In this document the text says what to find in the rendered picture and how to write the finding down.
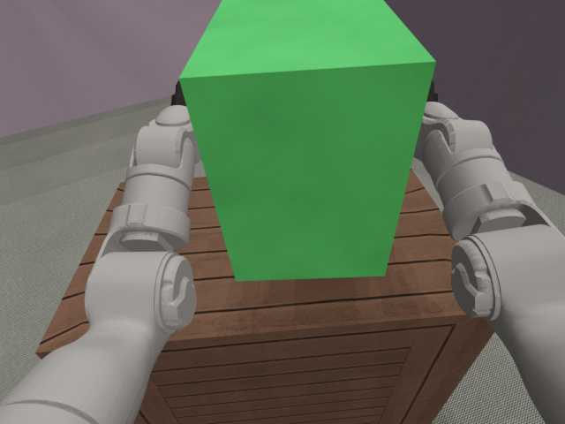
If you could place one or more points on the left robot forearm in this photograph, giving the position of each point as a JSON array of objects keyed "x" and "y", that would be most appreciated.
[{"x": 158, "y": 184}]

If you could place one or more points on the robot left hand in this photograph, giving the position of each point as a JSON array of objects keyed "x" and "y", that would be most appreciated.
[{"x": 178, "y": 97}]

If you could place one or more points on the right robot forearm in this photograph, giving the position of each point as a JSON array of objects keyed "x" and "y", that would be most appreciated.
[{"x": 476, "y": 190}]

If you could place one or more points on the pedestal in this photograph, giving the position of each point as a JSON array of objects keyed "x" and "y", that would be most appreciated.
[{"x": 349, "y": 350}]

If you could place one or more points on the left robot upper arm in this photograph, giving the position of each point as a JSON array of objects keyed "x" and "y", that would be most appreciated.
[{"x": 135, "y": 301}]

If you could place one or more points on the right robot upper arm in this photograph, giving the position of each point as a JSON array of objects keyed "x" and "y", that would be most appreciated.
[{"x": 515, "y": 280}]

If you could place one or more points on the carton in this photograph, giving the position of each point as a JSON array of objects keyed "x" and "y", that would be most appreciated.
[{"x": 306, "y": 114}]

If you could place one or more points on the robot right hand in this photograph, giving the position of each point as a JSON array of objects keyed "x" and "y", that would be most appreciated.
[{"x": 432, "y": 96}]

